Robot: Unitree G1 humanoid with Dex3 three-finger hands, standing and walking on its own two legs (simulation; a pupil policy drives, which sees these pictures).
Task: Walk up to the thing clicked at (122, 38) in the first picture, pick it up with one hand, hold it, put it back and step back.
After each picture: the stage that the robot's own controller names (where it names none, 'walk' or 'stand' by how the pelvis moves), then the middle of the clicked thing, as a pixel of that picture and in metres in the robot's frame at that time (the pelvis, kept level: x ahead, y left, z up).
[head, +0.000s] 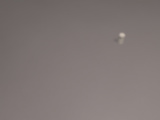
stand; (121, 38) +1.45 -0.47 -0.72
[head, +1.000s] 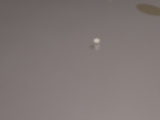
walk; (96, 44) +1.37 -0.06 -0.69
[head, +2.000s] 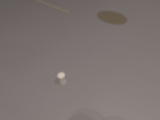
walk; (62, 78) +0.83 +0.25 -0.71
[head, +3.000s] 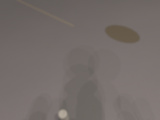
walk; (63, 116) +0.47 +0.21 -0.71
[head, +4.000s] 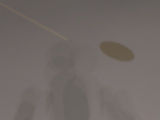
stand; out of the picture +0.33 +0.19 -0.71
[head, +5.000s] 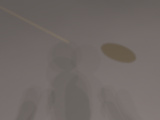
stand; out of the picture +0.33 +0.18 -0.72
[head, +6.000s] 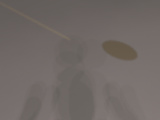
stand; out of the picture +0.33 +0.20 -0.73
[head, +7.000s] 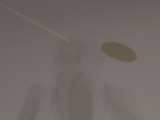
stand; out of the picture +0.32 +0.20 -0.73
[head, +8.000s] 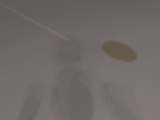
go down; out of the picture +0.32 +0.19 -0.73
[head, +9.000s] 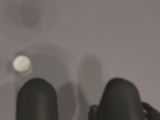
go down; (23, 66) +0.41 +0.22 -0.31
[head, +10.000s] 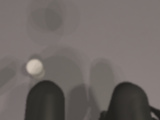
approach; (36, 69) +0.40 +0.21 -0.31
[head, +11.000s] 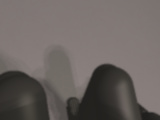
close in; out of the picture +0.40 +0.25 -0.22
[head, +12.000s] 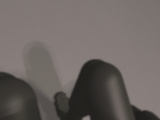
close; out of the picture +0.40 +0.27 -0.22
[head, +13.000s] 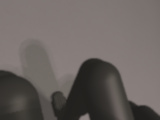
lift; out of the picture +0.39 +0.26 -0.22
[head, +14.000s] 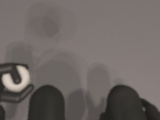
lift; (19, 83) +0.31 +0.22 -0.07
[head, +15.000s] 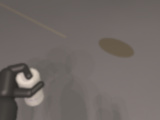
hold; (31, 87) +0.33 +0.18 +0.04
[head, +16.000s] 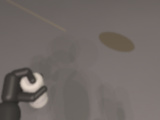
hold; (35, 91) +0.33 +0.17 +0.00
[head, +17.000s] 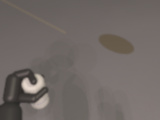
hold; (36, 92) +0.33 +0.17 +0.00
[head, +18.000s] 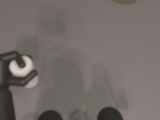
crouch; (25, 73) +0.39 +0.19 -0.07
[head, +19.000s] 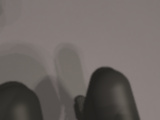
lower; out of the picture +0.43 +0.25 -0.18
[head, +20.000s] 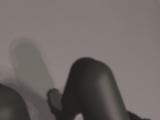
lower; out of the picture +0.43 +0.28 -0.23
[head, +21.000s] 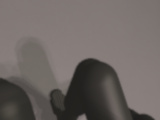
lower; out of the picture +0.42 +0.28 -0.23
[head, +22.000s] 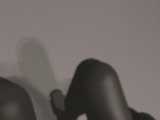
lower; out of the picture +0.42 +0.28 -0.23
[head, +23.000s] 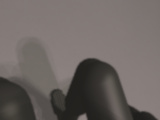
lower; out of the picture +0.42 +0.28 -0.23
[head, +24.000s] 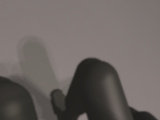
withdraw; out of the picture +0.41 +0.26 -0.23
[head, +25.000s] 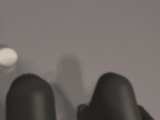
stand; (6, 61) +0.42 +0.23 -0.26
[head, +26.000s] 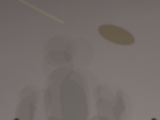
stand; out of the picture +0.36 +0.18 -0.63
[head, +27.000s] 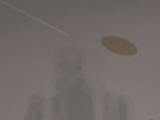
stand; out of the picture +0.36 +0.19 -0.67
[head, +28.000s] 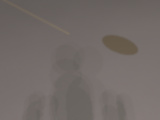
stand; out of the picture +0.36 +0.18 -0.67
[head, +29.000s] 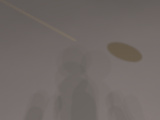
walk; out of the picture +0.38 +0.17 -0.72
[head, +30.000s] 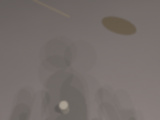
walk; (64, 107) +0.48 +0.16 -0.70
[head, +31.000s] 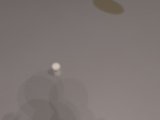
walk; (56, 69) +0.78 +0.17 -0.70
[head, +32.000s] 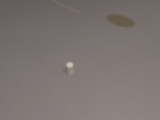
stand; (70, 68) +1.01 +0.18 -0.71
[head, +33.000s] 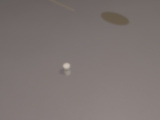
stand; (66, 69) +0.97 +0.15 -0.72
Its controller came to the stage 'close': yes
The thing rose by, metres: 0.71
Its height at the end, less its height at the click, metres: +0.00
